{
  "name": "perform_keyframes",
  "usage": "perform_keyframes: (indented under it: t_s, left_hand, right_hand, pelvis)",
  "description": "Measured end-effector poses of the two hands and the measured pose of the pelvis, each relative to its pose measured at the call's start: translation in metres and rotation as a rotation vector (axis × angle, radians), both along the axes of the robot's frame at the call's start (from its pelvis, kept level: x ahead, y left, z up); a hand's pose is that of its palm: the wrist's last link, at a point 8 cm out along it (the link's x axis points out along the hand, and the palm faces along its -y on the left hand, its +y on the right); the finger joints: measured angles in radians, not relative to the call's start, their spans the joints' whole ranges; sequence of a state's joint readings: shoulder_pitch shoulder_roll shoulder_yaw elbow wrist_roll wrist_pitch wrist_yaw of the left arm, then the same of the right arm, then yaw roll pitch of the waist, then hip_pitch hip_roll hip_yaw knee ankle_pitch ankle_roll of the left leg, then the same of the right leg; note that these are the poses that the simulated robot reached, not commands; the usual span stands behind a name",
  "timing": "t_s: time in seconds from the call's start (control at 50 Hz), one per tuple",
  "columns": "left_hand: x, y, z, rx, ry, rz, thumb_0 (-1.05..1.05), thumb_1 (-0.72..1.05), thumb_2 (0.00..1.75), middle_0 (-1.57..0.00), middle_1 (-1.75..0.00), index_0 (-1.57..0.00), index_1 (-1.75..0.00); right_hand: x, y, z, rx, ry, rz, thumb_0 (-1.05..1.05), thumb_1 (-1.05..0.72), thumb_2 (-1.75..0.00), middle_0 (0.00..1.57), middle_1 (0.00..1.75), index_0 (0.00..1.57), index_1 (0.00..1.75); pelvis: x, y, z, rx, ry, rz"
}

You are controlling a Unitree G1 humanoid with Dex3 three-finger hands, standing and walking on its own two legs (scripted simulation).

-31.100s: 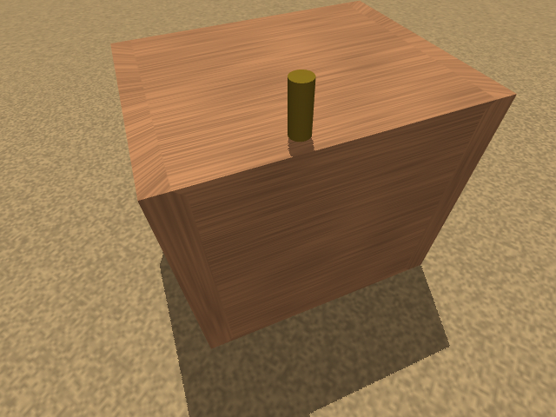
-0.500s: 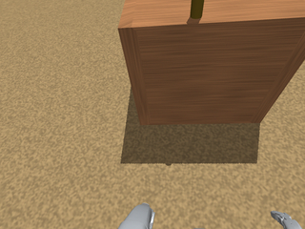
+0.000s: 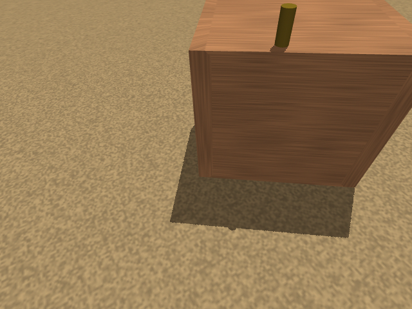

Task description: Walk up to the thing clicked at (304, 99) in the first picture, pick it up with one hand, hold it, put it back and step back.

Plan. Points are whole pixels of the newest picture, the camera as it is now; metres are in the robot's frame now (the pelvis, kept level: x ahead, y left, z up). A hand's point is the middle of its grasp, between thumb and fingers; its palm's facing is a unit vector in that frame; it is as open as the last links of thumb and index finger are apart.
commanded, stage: step back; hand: right
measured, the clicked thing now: (285, 26) +1.03 -0.23 +0.11
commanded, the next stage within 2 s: stand in 0.62 s
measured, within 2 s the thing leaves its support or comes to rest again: neither
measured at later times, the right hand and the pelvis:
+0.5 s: hand out of the picture +0.11 -0.23 -0.15, palm faces +0.03 +0.94 -0.34, open 7.4 cm; pelvis +0.03 +0.02 +0.01, yaw -2 degrees
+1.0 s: hand out of the picture +0.11 -0.25 -0.13, palm faces +0.04 +0.94 -0.33, open 7.4 cm; pelvis +0.02 +0.00 +0.02, yaw -2 degrees
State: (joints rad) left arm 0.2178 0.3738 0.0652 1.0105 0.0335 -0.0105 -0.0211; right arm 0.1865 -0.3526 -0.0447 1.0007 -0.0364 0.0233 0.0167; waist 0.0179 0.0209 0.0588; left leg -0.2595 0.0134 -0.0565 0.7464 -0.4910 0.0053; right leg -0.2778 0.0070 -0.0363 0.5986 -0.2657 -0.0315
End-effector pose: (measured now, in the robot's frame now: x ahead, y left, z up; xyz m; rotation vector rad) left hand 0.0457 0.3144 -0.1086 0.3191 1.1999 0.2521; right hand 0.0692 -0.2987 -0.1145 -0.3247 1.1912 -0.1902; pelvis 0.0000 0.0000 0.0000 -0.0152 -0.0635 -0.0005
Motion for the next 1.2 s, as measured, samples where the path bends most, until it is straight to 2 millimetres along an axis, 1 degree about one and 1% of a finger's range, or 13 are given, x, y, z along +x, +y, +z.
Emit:
perform_keyframes:
  t_s: [0.08, 0.18, 0.24, 0.3, 0.4, 0.52, 0.58, 0.64, 0.76, 0.9, 1.06, 1.2]
  left_hand:
    - [0.0, 0.001, -0.002, -0.021, -0.014, 0.007, 0.01, 0.91, 0.9, -0.21, -0.3, -0.21, -0.3]
    - [0.012, 0.012, -0.007, -0.04, 0.008, -0.001, 0.01, 0.91, 0.9, -0.21, -0.3, -0.21, -0.3]
    - [0.025, 0.016, -0.007, -0.035, 0.018, -0.017, 0.01, 0.91, 0.9, -0.21, -0.3, -0.21, -0.3]
    - [0.041, 0.017, -0.006, -0.02, 0.007, -0.031, 0.01, 0.91, 0.9, -0.21, -0.3, -0.21, -0.3]
    - [0.066, 0.014, 0.0, -0.005, -0.03, -0.059, 0.01, 0.91, 0.9, -0.21, -0.3, -0.2, -0.3]
    - [0.095, 0.01, 0.008, -0.005, -0.072, -0.081, 0.01, 0.91, 0.9, -0.21, -0.3, -0.2, -0.3]
    - [0.106, 0.007, 0.011, -0.008, -0.087, -0.092, 0.01, 0.91, 0.9, -0.21, -0.3, -0.2, -0.3]
    - [0.112, 0.003, 0.013, -0.011, -0.091, -0.098, 0.01, 0.91, 0.9, -0.21, -0.3, -0.2, -0.3]
    - [0.109, -0.008, 0.014, -0.035, -0.067, -0.099, 0.01, 0.91, 0.9, -0.21, -0.3, -0.2, -0.3]
    - [0.092, -0.018, 0.014, -0.047, -0.04, -0.092, 0.01, 0.91, 0.9, -0.21, -0.3, -0.2, -0.3]
    - [0.064, -0.021, 0.016, -0.037, -0.01, -0.079, 0.01, 0.91, 0.9, -0.21, -0.3, -0.21, -0.3]
    - [0.041, -0.019, 0.015, -0.026, 0.03, -0.066, 0.01, 0.91, 0.9, -0.21, -0.3, -0.21, -0.3]
  right_hand:
    - [0.006, 0.002, 0.003, -0.017, -0.005, 0.021, 0.01, -0.9, -0.9, 0.2, 0.3, 0.2, 0.3]
    - [0.0, 0.011, 0.008, -0.038, 0.012, 0.001, 0.01, -0.9, -0.9, 0.2, 0.3, 0.2, 0.3]
    - [-0.001, 0.015, 0.012, -0.036, 0.021, -0.014, 0.01, -0.9, -0.9, 0.2, 0.3, 0.2, 0.3]
    - [0.002, 0.015, 0.009, -0.027, 0.03, -0.031, 0.01, -0.9, -0.9, 0.2, 0.3, 0.2, 0.3]
    - [0.015, 0.017, 0.003, -0.013, 0.019, -0.056, 0.01, -0.9, -0.9, 0.2, 0.3, 0.2, 0.3]
    - [0.03, 0.022, 0.003, 0.009, -0.005, -0.057, 0.01, -0.9, -0.9, 0.2, 0.3, 0.2, 0.3]
    - [0.037, 0.023, 0.005, 0.013, -0.017, -0.06, 0.01, -0.9, -0.9, 0.2, 0.3, 0.2, 0.3]
    - [0.042, 0.022, 0.007, 0.014, -0.026, -0.064, 0.01, -0.9, -0.9, 0.2, 0.3, 0.2, 0.3]
    - [0.044, 0.019, 0.014, 0.019, -0.033, -0.067, 0.01, -0.9, -0.9, 0.2, 0.3, 0.2, 0.3]
    - [0.037, 0.012, 0.019, 0.016, -0.032, -0.063, 0.01, -0.9, -0.9, 0.2, 0.3, 0.2, 0.3]
    - [0.019, 0.004, 0.017, 0.025, -0.011, -0.061, 0.01, -0.9, -0.9, 0.2, 0.3, 0.2, 0.3]
    - [-0.007, 0.0, 0.013, 0.032, 0.039, -0.068, 0.01, -0.9, -0.9, 0.2, 0.3, 0.2, 0.3]
  pelvis:
    - [0.0, 0.01, 0.0, 0.0, 0.011, 0.017]
    - [0.007, 0.022, 0.001, 0.012, 0.023, 0.006]
    - [0.013, 0.021, 0.005, 0.013, 0.026, -0.008]
    - [0.019, 0.019, 0.004, 0.009, 0.021, -0.02]
    - [0.026, 0.019, 0.003, 0.002, 0.02, -0.02]
    - [0.033, 0.021, 0.006, 0.016, 0.021, -0.032]
    - [0.034, 0.02, 0.008, 0.017, 0.02, -0.035]
    - [0.035, 0.019, 0.01, 0.019, 0.018, -0.037]
    - [0.035, 0.016, 0.017, 0.023, 0.012, -0.032]
    - [0.027, 0.01, 0.021, 0.025, 0.0, -0.028]
    - [0.015, 0.002, 0.022, 0.024, -0.004, -0.027]
    - [0.009, -0.002, 0.022, 0.021, 0.007, -0.027]
